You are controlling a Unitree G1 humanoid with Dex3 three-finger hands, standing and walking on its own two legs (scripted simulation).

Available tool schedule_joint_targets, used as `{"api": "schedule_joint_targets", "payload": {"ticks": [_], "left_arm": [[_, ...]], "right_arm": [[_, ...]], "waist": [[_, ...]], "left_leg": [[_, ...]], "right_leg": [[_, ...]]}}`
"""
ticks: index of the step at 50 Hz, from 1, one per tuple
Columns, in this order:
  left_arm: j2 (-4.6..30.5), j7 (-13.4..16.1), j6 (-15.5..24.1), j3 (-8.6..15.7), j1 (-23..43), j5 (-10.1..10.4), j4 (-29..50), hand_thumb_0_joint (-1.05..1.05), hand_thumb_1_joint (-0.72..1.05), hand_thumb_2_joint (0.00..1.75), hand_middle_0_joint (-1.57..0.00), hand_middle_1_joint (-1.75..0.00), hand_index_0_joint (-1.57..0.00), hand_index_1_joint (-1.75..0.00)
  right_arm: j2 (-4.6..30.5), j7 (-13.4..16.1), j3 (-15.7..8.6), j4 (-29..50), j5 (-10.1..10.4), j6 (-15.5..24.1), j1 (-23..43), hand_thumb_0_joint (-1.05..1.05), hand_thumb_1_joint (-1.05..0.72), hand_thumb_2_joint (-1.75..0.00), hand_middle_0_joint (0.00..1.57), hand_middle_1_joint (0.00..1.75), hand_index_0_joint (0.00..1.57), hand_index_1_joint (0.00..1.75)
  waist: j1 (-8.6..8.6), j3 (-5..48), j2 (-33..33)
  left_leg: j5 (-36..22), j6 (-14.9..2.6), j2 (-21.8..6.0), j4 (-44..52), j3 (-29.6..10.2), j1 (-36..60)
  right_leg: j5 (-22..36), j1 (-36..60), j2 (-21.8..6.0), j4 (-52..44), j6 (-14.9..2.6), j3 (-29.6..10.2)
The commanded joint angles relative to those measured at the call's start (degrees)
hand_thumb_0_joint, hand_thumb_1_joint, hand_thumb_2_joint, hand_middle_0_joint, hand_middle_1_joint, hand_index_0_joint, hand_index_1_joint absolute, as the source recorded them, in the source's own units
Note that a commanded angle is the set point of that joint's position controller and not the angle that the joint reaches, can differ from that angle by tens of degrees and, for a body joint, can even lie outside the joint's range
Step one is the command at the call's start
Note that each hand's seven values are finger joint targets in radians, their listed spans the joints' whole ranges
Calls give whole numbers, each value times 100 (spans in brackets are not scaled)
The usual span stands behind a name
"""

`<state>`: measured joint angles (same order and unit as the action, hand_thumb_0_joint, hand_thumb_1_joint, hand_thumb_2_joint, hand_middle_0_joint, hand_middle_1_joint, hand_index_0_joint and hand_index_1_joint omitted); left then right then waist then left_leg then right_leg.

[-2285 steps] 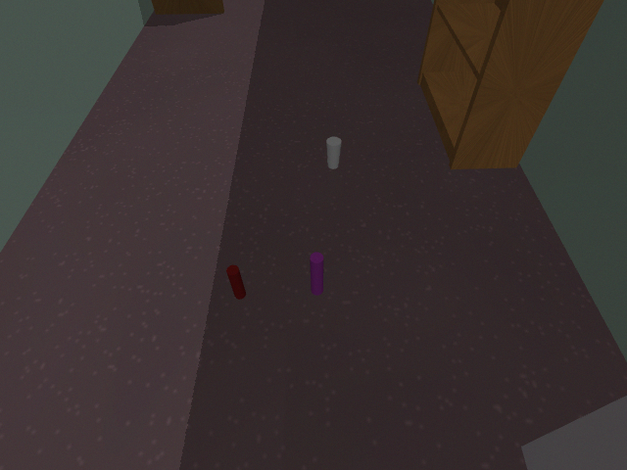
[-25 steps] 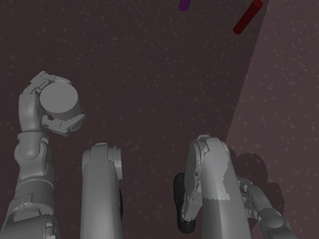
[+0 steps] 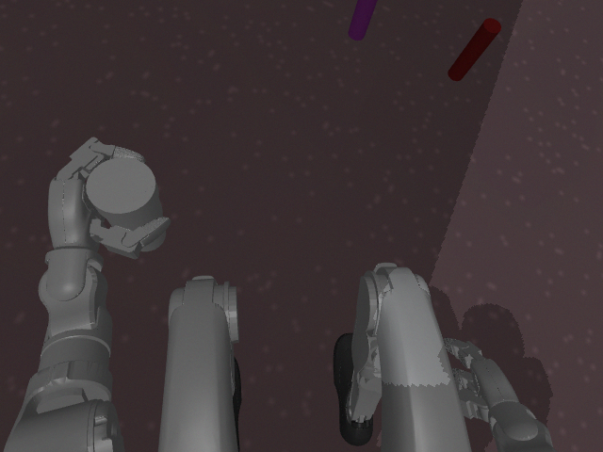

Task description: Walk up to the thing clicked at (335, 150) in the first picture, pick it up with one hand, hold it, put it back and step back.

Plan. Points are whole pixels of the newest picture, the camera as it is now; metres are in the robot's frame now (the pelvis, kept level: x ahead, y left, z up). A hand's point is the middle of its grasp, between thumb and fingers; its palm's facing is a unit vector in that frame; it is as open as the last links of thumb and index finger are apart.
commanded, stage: settle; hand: left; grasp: from the side
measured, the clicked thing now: (135, 213) +0.41 +0.21 -0.06
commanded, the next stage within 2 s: lift in 0.04 s
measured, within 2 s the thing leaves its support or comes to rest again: neither
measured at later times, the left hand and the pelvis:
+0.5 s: hand (122, 196) +0.40 +0.21 +0.00, palm faces +0.04 -1.00 -0.03, open 10.1 cm; pelvis +0.00 +0.00 +0.03, yaw +1 degrees
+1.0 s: hand (60, 134) +0.39 +0.20 +0.16, palm faces +0.07 -1.00 -0.05, open 10.1 cm; pelvis +0.02 +0.00 +0.15, yaw +1 degrees
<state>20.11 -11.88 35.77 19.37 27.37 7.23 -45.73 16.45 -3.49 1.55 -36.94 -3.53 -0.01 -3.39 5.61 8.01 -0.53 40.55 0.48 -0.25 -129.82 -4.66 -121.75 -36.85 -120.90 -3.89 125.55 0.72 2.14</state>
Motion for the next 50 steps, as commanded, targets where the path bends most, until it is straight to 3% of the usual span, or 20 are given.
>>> {"api": "schedule_joint_targets", "payload": {"ticks": [1, 4, 6, 9, 14, 19, 21, 22, 26, 29, 31, 33, 36, 39, 43, 44, 45, 46, 47, 50], "left_arm": [[949, 6, 514, 194, 1553, 182, 1065, 0, 18, 138, -136, -148, -134, -151], [1158, 3, 548, 291, 1625, 128, 1221, 0, 20, 139, -135, -148, -134, -151], [985, -35, 527, 135, 1629, 123, 1123, 0, 18, 138, -134, -147, -132, -150], [1145, -5, 544, 337, 1665, 178, 1161, 0, 12, 126, -135, -148, -136, -148], [1007, -126, 478, 210, 1399, 245, 1206, 0, 11, 124, -131, -144, -133, -144], [1190, -222, 398, 234, 1626, 369, 1991, 0, 11, 122, -130, -142, -132, -141], [825, -224, 221, 78, 987, 419, 1473, 0, 12, 122, -129, -141, -131, -141], [734, -230, 216, 57, 1123, 478, 1732, 0, 15, 124, -129, -142, -131, -142], [1290, -158, 139, 198, 1398, 464, 2961, 0, 13, 123, -130, -143, -132, -142], [569, -110, -141, -129, 854, 554, 2366, 0, 18, 125, -129, -143, -131, -142], [641, -29, -200, 22, 541, 576, 2420, 0, 18, 126, -128, -143, -130, -142], [881, 16, -226, 36, 544, 499, 3058, 0, 12, 125, -129, -143, -131, -143], [885, 85, -406, -53, 625, 562, 3660, 0, 15, 126, -130, -145, -132, -144], [258, 181, -691, -324, -257, 592, 2941, 0, 19, 127, -128, -143, -130, -142], [865, 298, -775, -231, 150, 490, 4499, 0, 16, 126, -127, -144, -130, -143], [791, 339, -860, -328, 90, 492, 4577, 0, 15, 127, -128, -145, -131, -144], [461, 364, -1012, -441, -407, 534, 3927, 0, 16, 127, -127, -144, -130, -143], [418, 408, -1036, -383, -347, 589, 4100, 0, 17, 127, -127, -144, -129, -143], [117, 433, -1137, -503, -798, 582, 3478, 0, 17, 128, -126, -144, -129, -143], [644, 542, -1088, -369, -187, 525, 4840, 0, 11, 125, -125, -144, -128, -142]], "right_arm": [[1144, 66, -431, 433, 24, 151, -522, 0, -90, -90, 20, 30, 20, 30], [1151, 70, -440, 366, 7, 138, -604, 0, -90, -90, 20, 30, 20, 30], [1132, 66, -429, 384, 7, 150, -578, 0, -90, -90, 20, 30, 20, 30], [1147, 79, -433, 351, 24, 157, -624, 0, -94, -90, 20, 30, 20, 30], [1160, 93, -438, 443, 88, 168, -608, 0, -93, -90, 20, 30, 20, 30], [1148, 156, -474, 487, 149, 217, -647, 0, -93, -90, 20, 30, 20, 30], [1120, 179, -479, 592, 215, 232, -579, 0, -92, -90, 20, 30, 20, 30], [1116, 185, -479, 610, 231, 252, -581, 0, -92, -90, 20, 30, 20, 30], [1100, 259, -545, 660, 279, 274, -671, 0, -92, -90, 20, 30, 20, 30], [1031, 286, -526, 693, 348, 304, -615, 0, -91, -90, 20, 30, 20, 30], [1015, 311, -538, 702, 382, 315, -607, 0, -91, -90, 20, 30, 20, 30], [980, 320, -564, 823, 389, 305, -624, 0, -91, -90, 20, 30, 20, 30], [938, 373, -585, 809, 460, 330, -639, 0, -90, -90, 20, 30, 20, 30], [898, 407, -570, 871, 523, 334, -579, 0, -90, -90, 20, 30, 20, 30], [827, 469, -605, 918, 549, 311, -660, 0, -90, -89, 20, 30, 20, 30], [798, 478, -604, 893, 562, 324, -685, 0, -90, -89, 20, 30, 20, 30], [767, 497, -575, 866, 593, 341, -640, 0, -89, -89, 20, 30, 20, 30], [728, 502, -559, 868, 602, 362, -620, 0, -89, -89, 20, 30, 20, 30], [722, 516, -553, 898, 614, 369, -596, 0, -89, -89, 20, 30, 20, 30], [686, 550, -554, 983, 617, 381, -660, 0, -90, -90, 20, 30, 20, 30]], "waist": [[47, 3469, 658], [-50, 3649, 871], [39, 3568, 844], [-54, 3618, 752], [-68, 3669, 853], [-100, 3840, 945], [-58, 3557, 645], [-43, 3573, 595], [-235, 4183, 973], [-39, 3633, 606], [-170, 3422, 508], [-271, 3901, 701], [-262, 3920, 728], [-154, 3397, 345], [-352, 3946, 789], [-319, 3902, 738], [-214, 3530, 476], [-225, 3337, 383], [-161, 3116, 178], [-377, 3757, 624]], "left_leg": [[-552, -186, 134, 1764, 249, 2214], [-692, -157, 136, 1821, 276, 2486], [-687, -166, 132, 1808, 276, 2434], [-688, -180, 137, 1824, 289, 2426], [-651, -153, 132, 2065, 234, 2635], [-463, -174, 127, 2227, 261, 2767], [-344, -210, 145, 2331, 252, 2629], [-350, -199, 126, 2383, 215, 2685], [-601, -177, 123, 2558, 278, 3235], [-541, -190, 114, 2750, 193, 3130], [-552, -208, 106, 2840, 202, 3136], [-731, -197, 98, 2956, 261, 3470], [-647, -174, 98, 3281, 212, 3832], [-758, -186, 82, 3518, 117, 3870], [-1167, -159, 76, 3846, 213, 4680], [-1149, -156, 76, 3935, 211, 4779], [-1147, -171, 62, 4003, 177, 4739], [-1011, -177, 53, 4086, 172, 4604], [-1087, -196, 55, 4192, 146, 4561], [-1412, -155, 45, 4504, 189, 5392]], "right_leg": [[575, 2081, 249, -1347, -288, 178], [671, 2168, 237, -1363, -304, 152], [679, 2116, 242, -1365, -300, 163], [669, 2203, 240, -1404, -291, 148], [629, 2237, 233, -1455, -311, 165], [514, 2466, 225, -1678, -299, 114], [399, 2500, 230, -1868, -282, 114], [425, 2491, 234, -1895, -284, 122], [601, 2857, 229, -2111, -316, 5], [597, 2841, 236, -2318, -296, 47], [612, 2962, 231, -2453, -285, 32], [697, 3346, 226, -2599, -293, -38], [625, 3586, 228, -2880, -281, -71], [786, 3695, 245, -3096, -257, 18], [1078, 4363, 242, -3500, -273, -88], [1082, 4491, 250, -3621, -261, -110], [1104, 4465, 265, -3735, -240, -87], [988, 4551, 276, -3826, -223, -81], [1108, 4709, 274, -3957, -200, -57], [1334, 5276, 278, -4255, -229, -103]]}}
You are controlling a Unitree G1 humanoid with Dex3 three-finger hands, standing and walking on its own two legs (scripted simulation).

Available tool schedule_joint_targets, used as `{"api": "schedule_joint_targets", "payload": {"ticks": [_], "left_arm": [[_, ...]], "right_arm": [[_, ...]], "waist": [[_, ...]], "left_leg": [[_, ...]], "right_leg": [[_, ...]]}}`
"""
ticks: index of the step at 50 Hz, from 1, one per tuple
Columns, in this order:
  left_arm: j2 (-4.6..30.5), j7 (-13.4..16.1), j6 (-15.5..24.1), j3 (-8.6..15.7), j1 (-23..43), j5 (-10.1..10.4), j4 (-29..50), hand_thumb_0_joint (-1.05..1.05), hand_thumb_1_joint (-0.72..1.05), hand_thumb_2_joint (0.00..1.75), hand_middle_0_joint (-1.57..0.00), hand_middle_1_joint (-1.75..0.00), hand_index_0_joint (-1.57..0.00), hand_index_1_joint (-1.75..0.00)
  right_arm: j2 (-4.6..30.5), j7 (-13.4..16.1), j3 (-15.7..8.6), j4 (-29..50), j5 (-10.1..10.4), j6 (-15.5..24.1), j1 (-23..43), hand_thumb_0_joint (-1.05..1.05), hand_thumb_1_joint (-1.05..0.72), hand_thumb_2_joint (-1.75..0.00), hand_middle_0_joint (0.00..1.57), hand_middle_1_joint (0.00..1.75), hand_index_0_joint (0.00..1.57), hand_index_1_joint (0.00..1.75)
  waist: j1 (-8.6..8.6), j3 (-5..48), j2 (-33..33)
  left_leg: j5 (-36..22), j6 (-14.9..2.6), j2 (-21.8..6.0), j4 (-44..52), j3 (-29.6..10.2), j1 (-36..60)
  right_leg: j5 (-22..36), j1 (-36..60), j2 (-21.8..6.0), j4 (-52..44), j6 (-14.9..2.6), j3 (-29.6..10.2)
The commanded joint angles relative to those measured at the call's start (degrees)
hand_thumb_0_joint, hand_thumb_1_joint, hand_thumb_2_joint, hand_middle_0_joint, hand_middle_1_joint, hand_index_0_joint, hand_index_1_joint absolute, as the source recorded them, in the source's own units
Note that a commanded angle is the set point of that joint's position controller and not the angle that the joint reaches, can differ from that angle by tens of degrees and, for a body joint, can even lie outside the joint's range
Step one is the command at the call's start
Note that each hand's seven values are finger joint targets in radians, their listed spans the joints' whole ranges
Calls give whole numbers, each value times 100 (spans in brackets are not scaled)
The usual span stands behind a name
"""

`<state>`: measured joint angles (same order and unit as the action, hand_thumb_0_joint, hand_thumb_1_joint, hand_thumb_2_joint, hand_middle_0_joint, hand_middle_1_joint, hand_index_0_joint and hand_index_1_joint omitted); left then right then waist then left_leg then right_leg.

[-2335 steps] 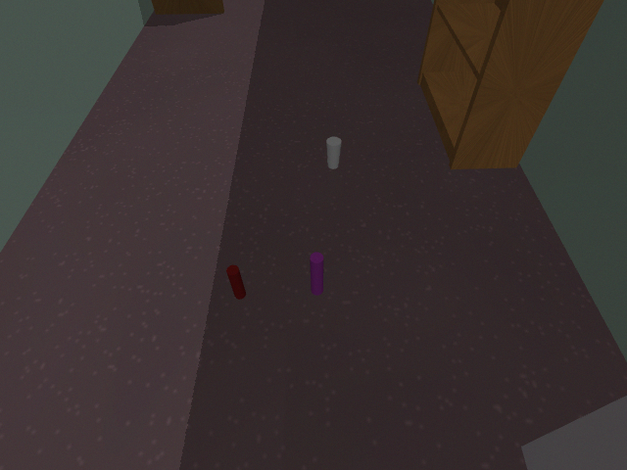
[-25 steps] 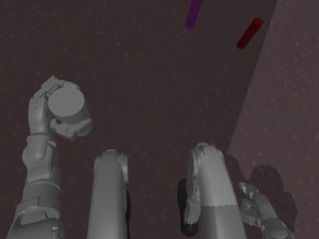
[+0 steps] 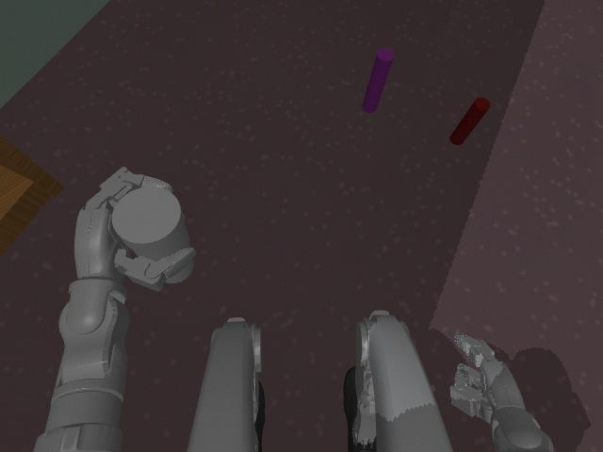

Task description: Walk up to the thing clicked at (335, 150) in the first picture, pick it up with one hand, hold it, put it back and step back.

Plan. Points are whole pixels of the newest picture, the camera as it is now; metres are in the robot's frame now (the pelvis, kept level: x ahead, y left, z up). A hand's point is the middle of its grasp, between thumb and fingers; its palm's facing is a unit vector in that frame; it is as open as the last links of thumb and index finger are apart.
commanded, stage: lift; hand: left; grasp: from the side
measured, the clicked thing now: (162, 243) +0.37 +0.19 -0.01
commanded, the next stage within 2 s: hold in 1.28 s
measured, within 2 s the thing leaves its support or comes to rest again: neither
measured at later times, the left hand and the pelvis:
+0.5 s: hand (104, 176) +0.37 +0.18 +0.15, palm faces +0.04 -1.00 -0.03, open 10.1 cm; pelvis +0.03 +0.00 +0.13, yaw +1 degrees
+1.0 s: hand (77, 114) +0.38 +0.17 +0.22, palm faces +0.03 -1.00 -0.02, open 10.1 cm; pelvis +0.05 +0.00 +0.18, yaw +1 degrees
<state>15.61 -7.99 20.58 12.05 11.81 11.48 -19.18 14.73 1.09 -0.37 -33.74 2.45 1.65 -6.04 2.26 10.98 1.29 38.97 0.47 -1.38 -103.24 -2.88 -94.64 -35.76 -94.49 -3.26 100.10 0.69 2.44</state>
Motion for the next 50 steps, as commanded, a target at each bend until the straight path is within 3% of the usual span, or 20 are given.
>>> {"api": "schedule_joint_targets", "payload": {"ticks": [1, 2, 3, 5, 11, 13, 14, 16, 18, 20, 22, 25, 27, 29, 34, 35, 39, 40, 41, 50], "left_arm": [[917, 138, 337, 149, 1020, 64, 1974, 0, 12, 125, -125, -143, -128, -142], [1029, 179, 324, 200, 1097, 55, 2275, 0, 11, 126, -125, -143, -128, -142], [738, 214, 219, 105, 589, 57, 1714, 0, 15, 127, -124, -143, -127, -142], [603, 261, 171, 75, 590, 103, 1602, 0, 18, 128, -125, -143, -128, -142], [880, 291, 281, 241, 874, 55, 1576, 0, 16, 128, -127, -144, -130, -143], [795, 232, 328, 95, 1032, 93, 1691, 0, 14, 128, -127, -145, -130, -144], [553, 200, 288, -54, 684, 76, 1235, 0, 15, 128, -127, -144, -130, -144], [718, 154, 345, 35, 866, 81, 1400, 0, 15, 126, -127, -143, -129, -142], [545, 97, 336, -121, 706, 73, 1125, 0, 16, 126, -128, -143, -130, -142], [752, 91, 377, 86, 770, 79, 1236, 0, 13, 126, -128, -143, -130, -142], [528, 39, 395, -107, 735, 116, 1175, 0, 13, 125, -127, -142, -129, -141], [743, 82, 426, 78, 891, 85, 1296, 0, 14, 126, -127, -142, -129, -141], [617, 76, 440, -58, 862, 63, 1227, 0, 15, 127, -128, -142, -130, -142], [702, 104, 457, 31, 980, 90, 1415, 0, 13, 129, -129, -144, -130, -144], [487, 98, 374, -141, 946, 72, 992, 0, 13, 129, -128, -144, -130, -144], [722, 130, 412, 37, 1115, 45, 1341, 0, 12, 129, -128, -144, -130, -144], [460, 89, 366, -111, 911, 72, 933, 0, 15, 132, -130, -147, -132, -146], [623, 92, 398, -21, 1133, 59, 1114, 0, 16, 132, -129, -146, -131, -146], [463, 69, 349, -112, 852, 25, 681, 0, 14, 131, -129, -146, -131, -146], [478, -55, 448, -84, 1109, 97, 780, 0, 14, 129, -124, -142, -126, -142]], "right_arm": [[864, 112, -358, 628, 28, 222, -443, 0, -90, -89, 20, 30, 20, 30], [835, 124, -342, 598, 20, 231, -453, 0, -90, -89, 20, 30, 20, 30], [803, 132, -326, 575, 27, 244, -484, 0, -90, -90, 20, 30, 20, 30], [745, 156, -302, 586, 40, 279, -441, 0, -89, -89, 20, 30, 20, 30], [698, 171, -258, 519, 12, 357, -474, 0, -89, -89, 20, 30, 20, 30], [664, 170, -238, 513, 1, 393, -512, 0, -89, -89, 20, 30, 20, 30], [664, 162, -234, 489, 4, 400, -537, 0, -89, -89, 20, 30, 20, 30], [695, 153, -252, 504, -8, 436, -513, 0, -89, -89, 20, 30, 20, 30], [681, 146, -242, 485, -4, 455, -530, 0, -89, -89, 20, 30, 20, 30], [688, 141, -250, 463, -10, 465, -586, 0, -89, -89, 20, 30, 20, 30], [686, 135, -232, 463, -22, 463, -590, 0, -90, -89, 20, 30, 20, 30], [709, 143, -239, 419, -47, 450, -659, 0, -89, -89, 20, 30, 20, 30], [687, 140, -214, 426, -83, 435, -664, 0, -89, -90, 20, 30, 20, 30], [659, 151, -213, 399, -83, 417, -722, 0, -89, -89, 20, 30, 20, 30], [634, 191, -206, 383, -100, 400, -683, 0, -89, -90, 20, 30, 20, 30], [619, 200, -210, 367, -111, 380, -778, 0, -89, -90, 20, 30, 20, 30], [589, 197, -192, 390, -113, 353, -719, 0, -89, -89, 20, 30, 20, 30], [585, 205, -203, 373, -114, 344, -729, 0, -89, -89, 20, 30, 20, 30], [595, 211, -207, 368, -123, 328, -733, 0, -89, -90, 20, 30, 20, 30], [590, 229, -209, 365, -121, 314, -679, 0, -89, -89, 20, 30, 20, 30]], "waist": [[19, 3329, 397], [-20, 3222, 522], [29, 3004, 315], [79, 2677, 68], [21, 2251, 146], [9, 2157, 336], [67, 2018, 212], [-16, 1909, 333], [33, 1737, 252], [-59, 1798, 268], [-9, 1824, 271], [-102, 1847, 335], [-72, 1793, 285], [-97, 1856, 308], [-6, 1370, 62], [-86, 1610, 204], [-60, 1285, 61], [-94, 1307, 171], [-55, 1203, 63], [-56, 1079, 5]], "left_leg": [[-1396, -134, 142, 2021, -51, 2973], [-1397, -112, 135, 2137, -58, 3093], [-1520, -116, 142, 2251, -86, 3118], [-1335, -161, 147, 2435, -37, 3015], [-1414, -150, 132, 3025, -47, 3582], [-1433, -123, 132, 3248, -8, 3890], [-1490, -118, 115, 3353, -51, 3974], [-1383, -100, 108, 3607, -53, 4181], [-1418, -88, 95, 3787, -65, 4334], [-1525, -87, 104, 3898, -32, 4484], [-1748, -66, 91, 4044, -44, 4782], [-2107, -35, 81, 4236, -47, 5122], [-2271, -36, 86, 4330, -18, 5222], [-2305, -36, 95, 4452, 10, 5415], [-2188, -76, 103, 4719, 101, 5424], [-2330, -59, 100, 4774, 95, 5592], [-2388, -52, 96, 5004, 102, 5716], [-2315, -55, 99, 5064, 116, 5745], [-2342, -48, 84, 5125, 113, 5838], [-2377, -50, 86, 5450, 175, 6146]], "right_leg": [[1357, 2659, 212, -1816, -227, -103], [1351, 2711, 227, -1899, -230, -91], [1488, 2843, 228, -2013, -213, -65], [1413, 3128, 258, -2334, -182, -84], [1480, 3701, 272, -2896, -178, -81], [1460, 3839, 277, -3122, -189, -108], [1528, 3874, 276, -3175, -186, -67], [1427, 3978, 283, -3383, -189, -63], [1467, 4119, 281, -3560, -176, -38], [1546, 4388, 278, -3696, -180, -54], [1731, 4479, 304, -3783, -188, -16], [1995, 4713, 314, -3893, -204, 17], [2146, 4899, 328, -3993, -204, 23], [2194, 5096, 334, -4124, -194, 21], [2203, 5483, 342, -4528, -145, -23], [2295, 5655, 332, -4540, -158, -22], [2334, 5818, 360, -4738, -157, 15], [2282, 5878, 343, -4793, -156, -3], [2289, 5876, 354, -4853, -163, 10], [2375, 6299, 351, -5195, -152, -5]]}}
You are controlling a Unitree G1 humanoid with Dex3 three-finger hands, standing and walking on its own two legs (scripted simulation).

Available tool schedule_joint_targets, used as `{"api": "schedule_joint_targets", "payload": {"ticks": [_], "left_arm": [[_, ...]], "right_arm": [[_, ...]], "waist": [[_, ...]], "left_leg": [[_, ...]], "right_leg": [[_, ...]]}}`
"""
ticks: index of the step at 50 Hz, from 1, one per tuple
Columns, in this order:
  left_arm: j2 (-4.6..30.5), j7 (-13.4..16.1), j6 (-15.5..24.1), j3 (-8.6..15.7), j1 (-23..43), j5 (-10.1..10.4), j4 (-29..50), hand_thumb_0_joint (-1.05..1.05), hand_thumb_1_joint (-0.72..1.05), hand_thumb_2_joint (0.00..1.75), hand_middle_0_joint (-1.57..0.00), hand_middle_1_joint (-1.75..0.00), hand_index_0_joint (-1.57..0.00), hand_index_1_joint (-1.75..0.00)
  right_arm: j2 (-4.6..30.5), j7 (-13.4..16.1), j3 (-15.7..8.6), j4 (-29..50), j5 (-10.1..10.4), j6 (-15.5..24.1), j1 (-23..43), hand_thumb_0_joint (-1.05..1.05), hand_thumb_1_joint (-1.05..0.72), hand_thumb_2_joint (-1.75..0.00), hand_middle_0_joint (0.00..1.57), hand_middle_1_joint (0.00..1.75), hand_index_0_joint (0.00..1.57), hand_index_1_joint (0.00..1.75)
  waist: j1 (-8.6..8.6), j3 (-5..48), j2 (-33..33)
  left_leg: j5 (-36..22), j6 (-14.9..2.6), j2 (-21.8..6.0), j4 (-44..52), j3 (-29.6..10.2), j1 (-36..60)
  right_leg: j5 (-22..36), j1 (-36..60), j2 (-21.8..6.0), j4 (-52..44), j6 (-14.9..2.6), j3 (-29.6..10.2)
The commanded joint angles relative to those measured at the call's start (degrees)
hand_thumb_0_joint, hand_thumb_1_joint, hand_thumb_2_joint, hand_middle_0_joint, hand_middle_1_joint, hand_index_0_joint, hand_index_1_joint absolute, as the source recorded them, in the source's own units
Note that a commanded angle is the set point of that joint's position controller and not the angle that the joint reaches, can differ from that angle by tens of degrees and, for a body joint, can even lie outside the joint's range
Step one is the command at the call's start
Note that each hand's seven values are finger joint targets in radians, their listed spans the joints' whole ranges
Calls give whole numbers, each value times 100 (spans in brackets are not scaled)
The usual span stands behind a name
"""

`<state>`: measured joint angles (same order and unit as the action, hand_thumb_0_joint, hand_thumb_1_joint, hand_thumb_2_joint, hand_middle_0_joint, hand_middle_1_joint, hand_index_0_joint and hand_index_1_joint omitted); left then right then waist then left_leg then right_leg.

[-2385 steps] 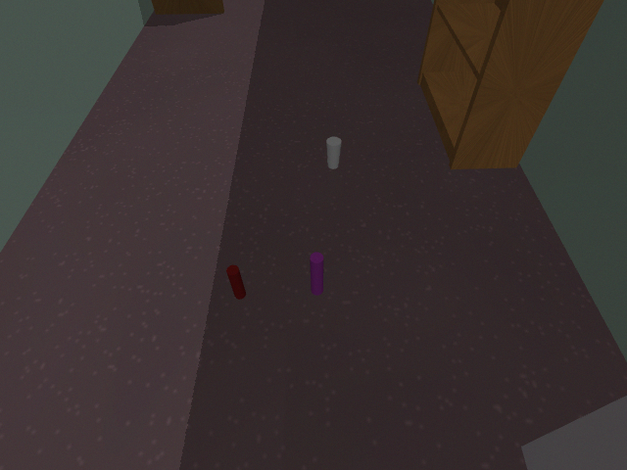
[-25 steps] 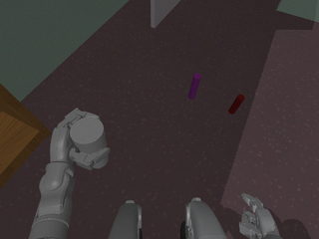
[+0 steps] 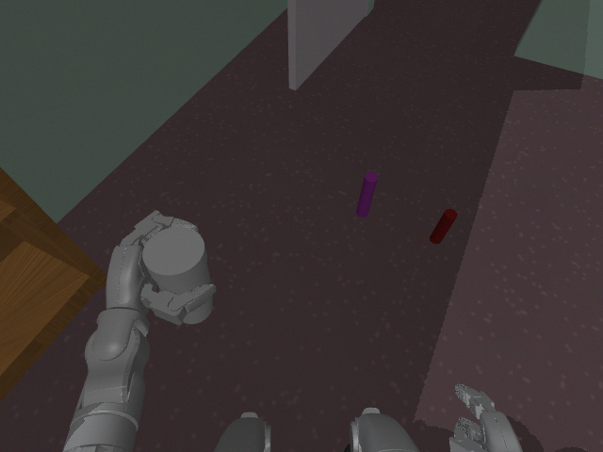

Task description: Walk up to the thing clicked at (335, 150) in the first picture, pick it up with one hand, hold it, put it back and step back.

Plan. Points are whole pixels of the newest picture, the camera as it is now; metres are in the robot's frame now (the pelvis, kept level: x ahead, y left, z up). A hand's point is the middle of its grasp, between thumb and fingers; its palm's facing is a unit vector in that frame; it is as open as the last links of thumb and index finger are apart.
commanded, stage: lift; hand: left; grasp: from the side
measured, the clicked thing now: (185, 281) +0.33 +0.17 +0.01
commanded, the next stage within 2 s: hold in 0.28 s
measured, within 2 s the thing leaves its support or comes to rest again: neither
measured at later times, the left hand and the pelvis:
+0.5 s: hand (185, 255) +0.34 +0.16 +0.06, palm faces +0.01 -1.00 -0.01, open 10.1 cm; pelvis +0.01 -0.01 +0.02, yaw +0 degrees
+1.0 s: hand (181, 254) +0.33 +0.16 +0.08, palm faces +0.01 -1.00 -0.02, open 10.1 cm; pelvis +0.01 -0.01 +0.03, yaw +0 degrees
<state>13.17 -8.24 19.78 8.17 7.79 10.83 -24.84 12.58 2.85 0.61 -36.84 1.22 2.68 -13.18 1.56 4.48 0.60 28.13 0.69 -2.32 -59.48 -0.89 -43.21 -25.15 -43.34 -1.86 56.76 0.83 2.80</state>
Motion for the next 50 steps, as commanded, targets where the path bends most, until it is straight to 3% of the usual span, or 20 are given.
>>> {"api": "schedule_joint_targets", "payload": {"ticks": [1, 3, 7, 8, 11, 13, 14, 16, 17, 19, 22, 25, 30, 31, 34, 40, 42, 44, 46, 50], "left_arm": [[790, -28, 566, 331, 1670, 167, 1522, 0, 14, 129, -124, -142, -126, -142], [689, -15, 553, 291, 1379, 149, 1260, 0, 13, 130, -125, -144, -127, -144], [883, -30, 593, 385, 1663, 130, 1554, 0, 15, 131, -125, -144, -127, -144], [658, -57, 551, 229, 1498, 127, 1209, 0, 16, 131, -123, -143, -125, -143], [711, -61, 567, 291, 1603, 153, 1200, 0, 15, 131, -125, -145, -127, -145], [1040, -52, 652, 472, 1945, 140, 1781, 0, 15, 131, -126, -145, -128, -145], [753, -78, 579, 321, 1453, 121, 1174, 0, 15, 132, -127, -146, -129, -146], [605, -123, 579, 280, 1469, 208, 1145, 0, 14, 131, -125, -145, -127, -145], [572, -140, 558, 266, 1399, 219, 1018, 0, 13, 131, -125, -145, -127, -145], [964, -110, 641, 443, 1891, 169, 1635, 0, 13, 130, -125, -144, -127, -144], [539, -122, 546, 270, 1460, 190, 1030, 0, 15, 121, -126, -142, -128, -141], [807, -93, 599, 387, 1686, 127, 1264, 0, 16, 121, -124, -140, -126, -139], [688, -54, 612, 350, 1695, 150, 1287, 0, 14, 119, -124, -139, -126, -139], [549, -73, 577, 271, 1506, 142, 892, 0, 14, 121, -125, -141, -127, -140], [814, -53, 642, 345, 1783, 81, 1389, 0, 15, 121, -125, -141, -127, -140], [536, -39, 544, 239, 1556, 127, 1058, 0, 13, 121, -125, -141, -127, -140], [841, 2, 573, 425, 1832, 90, 1449, 0, 17, 121, -124, -139, -126, -139], [415, -23, 511, 105, 1495, 113, 984, 0, 15, 121, -125, -141, -127, -141], [845, 12, 560, 407, 1928, 83, 1343, 0, 17, 121, -125, -141, -127, -140], [604, -13, 545, 238, 1689, 93, 1079, 0, 15, 122, -126, -143, -129, -142]], "right_arm": [[785, 55, -299, 673, -6, 205, 63, 0, -89, -89, 20, 30, 20, 30], [774, 68, -289, 648, -8, 187, 16, 0, -89, -90, 20, 30, 20, 30], [785, 93, -310, 625, -16, 145, -28, 0, -89, -90, 20, 30, 20, 30], [763, 86, -288, 615, -30, 126, -26, 0, -88, -90, 20, 30, 20, 30], [795, 93, -311, 614, -21, 131, -8, 0, -89, -90, 20, 30, 20, 30], [817, 106, -335, 613, -20, 112, -11, 0, -89, -90, 20, 30, 20, 30], [794, 107, -311, 633, -12, 97, 1, 0, -89, -90, 20, 30, 20, 30], [796, 86, -319, 644, -14, 97, 35, 0, -89, -90, 20, 30, 20, 30], [810, 80, -324, 641, -4, 105, 34, 0, -89, -90, 20, 30, 20, 30], [823, 107, -339, 616, -20, 68, -35, 0, -89, -90, 20, 30, 20, 30], [788, 92, -310, 667, -26, 64, 31, 0, -90, -90, 20, 30, 20, 30], [831, 103, -341, 622, -38, 19, -26, 0, -90, -90, 20, 30, 20, 30], [747, 113, -294, 666, -45, 15, 106, 0, -90, -90, 20, 30, 20, 30], [778, 108, -309, 659, -36, 22, 125, 0, -91, -90, 20, 30, 20, 30], [811, 117, -335, 650, -36, 0, 91, 0, -90, -90, 20, 30, 20, 30], [772, 114, -315, 653, -31, 14, 155, 0, -91, -90, 20, 30, 20, 30], [795, 121, -340, 614, -32, 13, 100, 0, -89, -90, 20, 30, 20, 30], [769, 111, -295, 644, -39, 25, 148, 0, -90, -90, 20, 30, 20, 30], [809, 109, -341, 637, -11, 48, 202, 0, -90, -90, 20, 30, 20, 30], [761, 93, -297, 649, -20, 39, 208, 0, -90, -90, 20, 30, 20, 30]], "waist": [[-27, 1707, 208], [-13, 1746, 57], [-19, 1701, 200], [56, 1643, 96], [35, 1636, 104], [-41, 1744, 302], [8, 1571, 39], [21, 1551, 69], [10, 1540, 22], [-16, 1848, 187], [27, 1500, -75], [-22, 1656, 160], [-26, 1323, -40], [14, 1301, -63], [-22, 1508, 172], [7, 1244, -62], [-52, 1456, 203], [55, 1109, -119], [-46, 1224, 103], [-34, 1070, 35]], "left_leg": [[-1252, -69, 198, 1098, -9, 1001], [-1454, -66, 185, 1139, -7, 1140], [-1577, -65, 196, 1211, 42, 1278], [-1585, -70, 195, 1207, 38, 1238], [-1669, -67, 194, 1245, 48, 1322], [-1683, -66, 203, 1307, 76, 1486], [-1666, -65, 198, 1350, 54, 1440], [-1706, -58, 201, 1366, 41, 1421], [-1844, -51, 175, 1378, 35, 1486], [-1963, -64, 194, 1373, 83, 1625], [-1932, -79, 196, 1420, 101, 1516], [-2215, -57, 182, 1472, 87, 1793], [-1702, -92, 223, 1596, 143, 1603], [-1728, -86, 221, 1628, 141, 1659], [-1913, -55, 198, 1702, 112, 1939], [-1757, -75, 197, 1798, 117, 1841], [-1805, -56, 210, 1814, 145, 2008], [-1748, -76, 198, 1861, 117, 1879], [-1678, -66, 201, 1924, 127, 1981], [-1556, -69, 205, 1986, 122, 1932]], "right_leg": [[1278, 1233, 200, -898, -163, -51], [1450, 1389, 209, -922, -163, -40], [1606, 1485, 204, -1010, -161, -67], [1642, 1525, 205, -1034, -152, -65], [1709, 1608, 208, -1088, -151, -66], [1741, 1694, 189, -1141, -151, -96], [1723, 1719, 198, -1168, -146, -71], [1761, 1749, 207, -1185, -149, -63], [1862, 1750, 224, -1170, -155, -46], [2038, 1975, 193, -1212, -138, -94], [2066, 1955, 199, -1277, -122, -86], [2186, 1981, 205, -1280, -152, -75], [1867, 2077, 170, -1489, -93, -103], [1865, 2037, 183, -1484, -107, -100], [1949, 2105, 203, -1469, -148, -78], [1834, 2131, 208, -1603, -122, -62], [1862, 2161, 195, -1630, -139, -84], [1815, 2136, 211, -1658, -123, -48], [1743, 2150, 192, -1704, -131, -70], [1619, 2148, 207, -1750, -132, -52]]}}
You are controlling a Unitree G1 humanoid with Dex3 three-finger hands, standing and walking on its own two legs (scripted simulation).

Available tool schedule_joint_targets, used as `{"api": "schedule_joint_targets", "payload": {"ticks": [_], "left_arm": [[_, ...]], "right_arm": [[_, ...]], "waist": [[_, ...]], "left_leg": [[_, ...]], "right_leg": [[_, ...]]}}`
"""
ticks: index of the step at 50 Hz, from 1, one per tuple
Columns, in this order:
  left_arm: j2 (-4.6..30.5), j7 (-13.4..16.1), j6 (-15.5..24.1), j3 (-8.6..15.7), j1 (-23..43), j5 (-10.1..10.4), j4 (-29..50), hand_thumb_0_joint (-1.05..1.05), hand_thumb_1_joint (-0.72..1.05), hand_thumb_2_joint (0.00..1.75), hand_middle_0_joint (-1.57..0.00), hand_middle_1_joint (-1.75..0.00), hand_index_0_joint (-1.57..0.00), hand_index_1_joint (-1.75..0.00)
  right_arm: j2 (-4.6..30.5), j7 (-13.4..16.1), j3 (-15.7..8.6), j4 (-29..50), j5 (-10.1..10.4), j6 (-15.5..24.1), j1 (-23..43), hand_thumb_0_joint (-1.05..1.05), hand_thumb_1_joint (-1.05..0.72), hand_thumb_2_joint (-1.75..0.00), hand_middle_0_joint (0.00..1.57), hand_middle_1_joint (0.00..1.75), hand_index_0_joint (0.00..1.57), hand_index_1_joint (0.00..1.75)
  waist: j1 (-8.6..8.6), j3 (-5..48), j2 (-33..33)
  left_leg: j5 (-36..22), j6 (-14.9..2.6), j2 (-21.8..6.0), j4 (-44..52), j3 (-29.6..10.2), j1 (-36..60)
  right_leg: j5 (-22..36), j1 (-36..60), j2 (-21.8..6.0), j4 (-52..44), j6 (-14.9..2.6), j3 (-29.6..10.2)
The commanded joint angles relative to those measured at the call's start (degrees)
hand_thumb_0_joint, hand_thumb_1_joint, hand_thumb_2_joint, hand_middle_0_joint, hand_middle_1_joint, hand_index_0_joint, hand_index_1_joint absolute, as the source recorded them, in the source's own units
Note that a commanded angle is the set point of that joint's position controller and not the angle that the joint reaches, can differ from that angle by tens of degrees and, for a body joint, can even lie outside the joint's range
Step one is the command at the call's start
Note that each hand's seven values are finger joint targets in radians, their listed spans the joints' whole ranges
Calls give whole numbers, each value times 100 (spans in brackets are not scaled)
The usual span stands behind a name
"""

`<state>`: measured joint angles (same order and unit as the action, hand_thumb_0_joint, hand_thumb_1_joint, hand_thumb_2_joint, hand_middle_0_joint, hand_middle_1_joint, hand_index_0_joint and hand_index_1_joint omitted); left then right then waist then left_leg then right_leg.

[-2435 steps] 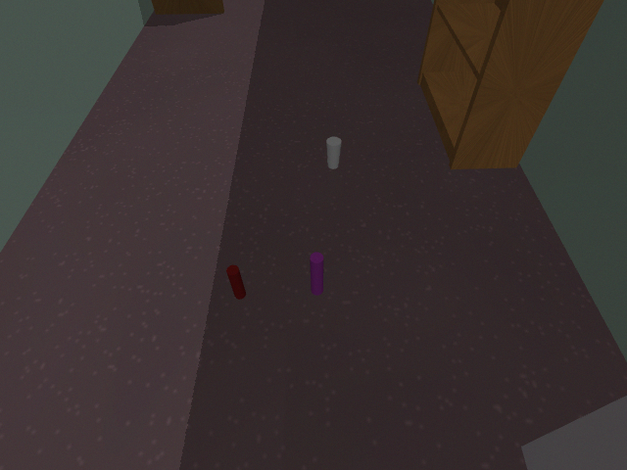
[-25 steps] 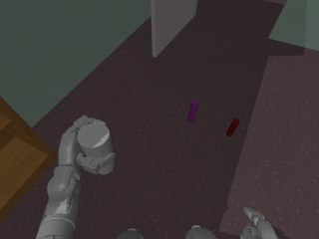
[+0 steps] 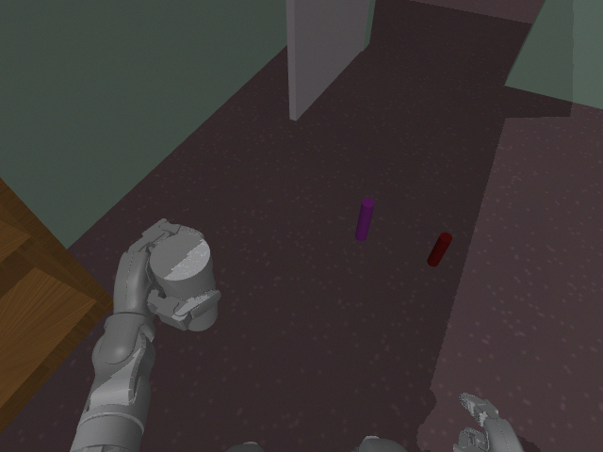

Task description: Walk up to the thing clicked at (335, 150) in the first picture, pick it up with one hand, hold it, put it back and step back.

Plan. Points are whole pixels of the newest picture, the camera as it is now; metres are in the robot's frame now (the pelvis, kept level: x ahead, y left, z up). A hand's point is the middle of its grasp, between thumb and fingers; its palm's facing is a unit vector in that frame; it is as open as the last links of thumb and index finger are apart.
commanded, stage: hold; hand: left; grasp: from the side
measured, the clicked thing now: (191, 288) +0.32 +0.17 +0.02
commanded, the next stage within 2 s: crouch in 1.98 s
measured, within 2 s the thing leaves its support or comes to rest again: neither
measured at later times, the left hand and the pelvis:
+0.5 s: hand (186, 275) +0.32 +0.17 +0.05, palm faces +0.02 -1.00 -0.02, open 10.1 cm; pelvis +0.00 +0.00 +0.00, yaw +0 degrees
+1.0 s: hand (184, 274) +0.33 +0.17 +0.05, palm faces +0.02 -1.00 -0.01, open 10.1 cm; pelvis +0.01 +0.00 +0.00, yaw +0 degrees
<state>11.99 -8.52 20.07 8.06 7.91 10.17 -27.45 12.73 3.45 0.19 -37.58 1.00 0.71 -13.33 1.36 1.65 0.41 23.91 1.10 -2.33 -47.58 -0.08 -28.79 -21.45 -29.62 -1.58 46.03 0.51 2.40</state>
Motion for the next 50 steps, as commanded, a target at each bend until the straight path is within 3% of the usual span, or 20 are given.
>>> {"api": "schedule_joint_targets", "payload": {"ticks": [1, 3, 6, 9, 11, 13, 16, 18, 22, 23, 24, 27, 34, 35, 37, 40, 43, 45, 47, 50], "left_arm": [[538, -11, 487, 182, 1476, 194, 1026, 0, 16, 123, -127, -143, -129, -142], [953, 6, 579, 403, 1884, 160, 1628, 0, 16, 122, -126, -142, -128, -142], [617, -39, 533, 191, 1585, 180, 1189, 0, 16, 123, -127, -143, -129, -142], [889, -37, 644, 346, 1902, 187, 1584, 0, 16, 121, -124, -141, -126, -140], [748, -49, 630, 186, 1751, 167, 1521, 0, 18, 121, -125, -141, -127, -140], [872, 0, 627, 385, 1809, 194, 1555, 0, 16, 123, -126, -142, -128, -142], [891, 32, 626, 331, 2013, 197, 1712, 0, 15, 124, -125, -143, -127, -143], [840, 45, 563, 354, 1684, 148, 1306, 0, 14, 125, -127, -144, -128, -143], [578, -23, 540, 117, 1636, 180, 1229, 0, 16, 123, -125, -142, -127, -141], [929, 8, 596, 392, 1878, 192, 1698, 0, 17, 124, -126, -144, -128, -143], [760, 0, 547, 289, 1660, 157, 1162, 0, 14, 125, -127, -145, -130, -144], [808, 6, 616, 346, 1781, 194, 1507, 0, 15, 124, -126, -143, -128, -143], [806, 21, 611, 314, 1710, 165, 1596, 0, 13, 124, -126, -144, -128, -143], [591, 15, 569, 163, 1580, 163, 1333, 0, 13, 124, -126, -143, -128, -143], [827, 28, 628, 329, 1814, 161, 1621, 0, 15, 124, -124, -142, -126, -142], [690, -7, 645, 222, 1691, 137, 1405, 0, 17, 125, -125, -143, -127, -143], [905, -23, 686, 405, 1871, 181, 1637, 0, 17, 126, -126, -145, -128, -144], [782, -37, 672, 245, 1747, 187, 1775, 0, 15, 125, -126, -145, -128, -144], [487, -54, 543, 136, 1395, 231, 1207, 0, 13, 125, -126, -144, -128, -144], [930, -14, 622, 352, 1851, 151, 1812, 0, 12, 124, -123, -142, -125, -142]], "right_arm": [[757, 19, -258, 719, 5, 248, 223, 0, -90, -90, 20, 30, 20, 30], [774, 30, -281, 733, 11, 251, 256, 0, -90, -90, 20, 30, 20, 30], [744, 9, -256, 707, 7, 281, 277, 0, -90, -90, 20, 30, 20, 30], [785, -4, -283, 688, 6, 308, 245, 0, -90, -90, 20, 30, 20, 30], [777, 3, -264, 689, 1, 291, 185, 0, -90, -90, 20, 30, 20, 30], [747, 13, -257, 664, -1, 307, 236, 0, -90, -90, 20, 30, 20, 30], [765, 29, -255, 634, 1, 313, 204, 0, -90, -90, 20, 30, 20, 30], [766, 31, -262, 632, 17, 311, 232, 0, -90, -90, 20, 30, 20, 30], [755, 12, -259, 658, 12, 306, 226, 0, -90, -90, 20, 30, 20, 30], [776, 22, -282, 643, 9, 316, 226, 0, -90, -90, 20, 30, 20, 30], [759, 17, -262, 639, 16, 318, 268, 0, -91, -90, 20, 30, 20, 30], [732, -1, -267, 635, 5, 324, 217, 0, -90, -90, 20, 30, 20, 30], [723, 25, -259, 582, -3, 333, 231, 0, -91, -90, 20, 30, 20, 30], [698, 15, -247, 598, -2, 327, 224, 0, -91, -90, 20, 30, 20, 30], [756, -7, -286, 594, -3, 328, 216, 0, -90, -90, 20, 30, 20, 30], [755, -25, -280, 598, -13, 319, 208, 0, -90, -90, 20, 30, 20, 30], [796, -24, -307, 596, 8, 342, 201, 0, -90, -90, 20, 30, 20, 30], [751, -17, -281, 596, 0, 333, 168, 0, -91, -90, 20, 30, 20, 30], [746, -25, -272, 583, 14, 351, 181, 0, -91, -90, 20, 30, 20, 30], [799, -25, -330, 576, 5, 335, 150, 0, -90, -90, 20, 30, 20, 30]], "waist": [[31, 1355, -104], [-78, 1551, 189], [29, 1215, -48], [-49, 1586, 203], [21, 1583, 151], [-49, 1565, 109], [-10, 1559, 156], [-13, 1313, -59], [19, 1463, -50], [-89, 1604, 39], [-2, 1272, -61], [-73, 1672, 72], [-32, 1490, 56], [29, 1367, -93], [-41, 1523, 144], [3, 1443, 119], [-39, 1634, 151], [-23, 1669, 126], [47, 1434, -116], [-50, 1703, 178]], "left_leg": [[-1154, -113, 187, 813, 11, 464], [-1178, -97, 213, 827, 50, 594], [-996, -116, 209, 854, 42, 462], [-1104, -99, 213, 850, 40, 614], [-1267, -90, 205, 837, 28, 714], [-1210, -97, 218, 814, 42, 632], [-1231, -112, 227, 822, 70, 670], [-1104, -125, 217, 877, 63, 570], [-1196, -115, 210, 891, 28, 653], [-1216, -123, 234, 878, 56, 633], [-1104, -131, 234, 884, 72, 558], [-1260, -110, 220, 863, 55, 682], [-1324, -130, 238, 835, 94, 650], [-1324, -138, 232, 814, 85, 595], [-1386, -112, 218, 839, 58, 644], [-1355, -89, 193, 864, 24, 676], [-1444, -86, 188, 866, 9, 756], [-1495, -98, 216, 819, 42, 790], [-1517, -124, 203, 809, 40, 657], [-1734, -105, 197, 789, 50, 817]], "right_leg": [[1249, 813, 188, -672, -98, 8], [1282, 893, 164, -693, -105, -24], [1133, 741, 173, -749, -90, -9], [1208, 849, 164, -695, -111, -16], [1340, 869, 176, -685, -112, -12], [1311, 923, 166, -735, -92, -29], [1369, 944, 141, -776, -79, -57], [1244, 841, 149, -811, -79, -37], [1299, 930, 172, -803, -85, 0], [1340, 1072, 140, -818, -75, -32], [1244, 883, 144, -855, -69, -50], [1363, 1064, 158, -791, -83, -34], [1497, 1002, 135, -832, -62, -65], [1501, 949, 146, -829, -51, -52], [1506, 971, 153, -761, -91, -37], [1418, 890, 184, -726, -107, -10], [1494, 988, 186, -712, -112, -8], [1574, 1071, 164, -748, -89, -37], [1648, 990, 169, -766, -67, -32], [1816, 1022, 164, -705, -96, -34]]}}
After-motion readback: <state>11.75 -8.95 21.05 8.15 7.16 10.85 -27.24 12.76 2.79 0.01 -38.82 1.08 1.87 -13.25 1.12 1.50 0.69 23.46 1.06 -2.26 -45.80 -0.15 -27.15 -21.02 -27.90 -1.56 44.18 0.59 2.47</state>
